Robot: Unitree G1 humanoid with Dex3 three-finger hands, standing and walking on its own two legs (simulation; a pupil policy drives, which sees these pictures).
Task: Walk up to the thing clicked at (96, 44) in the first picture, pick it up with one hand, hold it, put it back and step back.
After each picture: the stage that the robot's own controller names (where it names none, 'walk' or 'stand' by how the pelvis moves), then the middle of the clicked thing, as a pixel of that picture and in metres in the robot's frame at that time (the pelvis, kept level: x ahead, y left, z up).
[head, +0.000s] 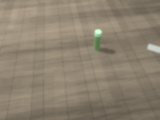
stand; (97, 40) +1.32 -0.13 -0.66
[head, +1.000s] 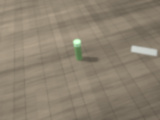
walk; (78, 50) +1.18 +0.17 -0.64
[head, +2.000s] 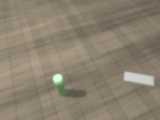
walk; (60, 85) +0.69 +0.27 -0.64
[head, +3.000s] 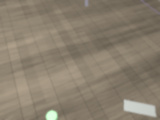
walk; out of the picture +0.42 +0.20 -0.64
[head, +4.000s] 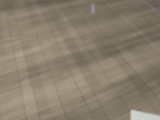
stand; out of the picture +0.37 +0.21 -0.65
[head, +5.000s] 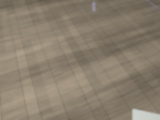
stand; out of the picture +0.37 +0.20 -0.66
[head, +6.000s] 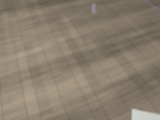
stand; out of the picture +0.38 +0.22 -0.66
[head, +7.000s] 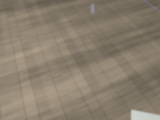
stand; out of the picture +0.37 +0.22 -0.66
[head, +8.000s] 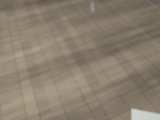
go down; out of the picture +0.37 +0.22 -0.66
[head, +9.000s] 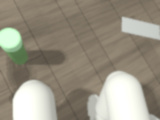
go down; (15, 49) +0.47 +0.22 -0.25
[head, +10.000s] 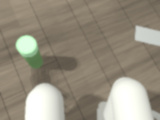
approach; (32, 54) +0.47 +0.20 -0.27
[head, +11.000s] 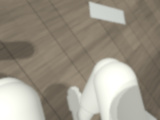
close in; out of the picture +0.47 +0.25 -0.17
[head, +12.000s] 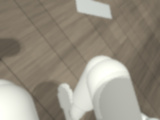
close; out of the picture +0.46 +0.26 -0.17
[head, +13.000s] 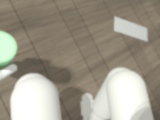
lift; out of the picture +0.37 +0.24 -0.12
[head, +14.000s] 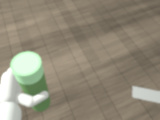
hold; (35, 86) +0.32 +0.17 +0.04
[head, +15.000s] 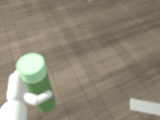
hold; (40, 87) +0.32 +0.16 +0.03
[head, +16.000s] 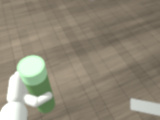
hold; (40, 88) +0.32 +0.16 +0.03
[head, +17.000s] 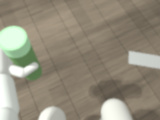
crouch; (25, 58) +0.42 +0.18 -0.04
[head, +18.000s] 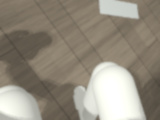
lower; out of the picture +0.50 +0.25 -0.12
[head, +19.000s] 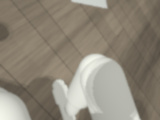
lower; out of the picture +0.49 +0.27 -0.18
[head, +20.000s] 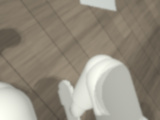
lower; out of the picture +0.47 +0.26 -0.17
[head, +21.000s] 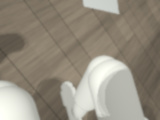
lower; out of the picture +0.46 +0.26 -0.17
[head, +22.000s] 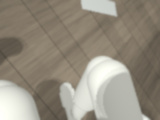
rest; out of the picture +0.45 +0.26 -0.17
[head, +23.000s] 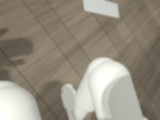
open; out of the picture +0.46 +0.23 -0.18
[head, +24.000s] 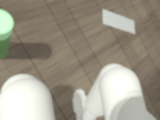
stand; out of the picture +0.46 +0.22 -0.19
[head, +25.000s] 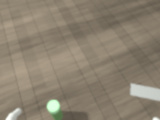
stand; (55, 111) +0.39 +0.17 -0.54
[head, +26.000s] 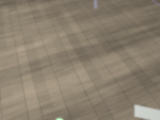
stand; out of the picture +0.38 +0.17 -0.60
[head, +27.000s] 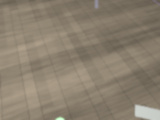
stand; out of the picture +0.39 +0.17 -0.60
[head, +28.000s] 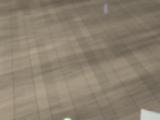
stand; out of the picture +0.40 +0.16 -0.65
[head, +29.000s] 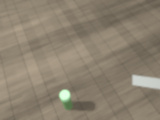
walk; (66, 100) +0.48 +0.15 -0.63
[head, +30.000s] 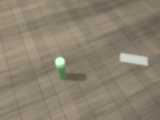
walk; (61, 69) +0.74 +0.18 -0.62
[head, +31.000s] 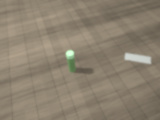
stand; (71, 62) +1.00 +0.21 -0.64
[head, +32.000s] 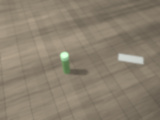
stand; (65, 63) +0.99 +0.20 -0.66
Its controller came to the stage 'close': yes
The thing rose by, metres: 0.69
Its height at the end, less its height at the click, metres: +0.00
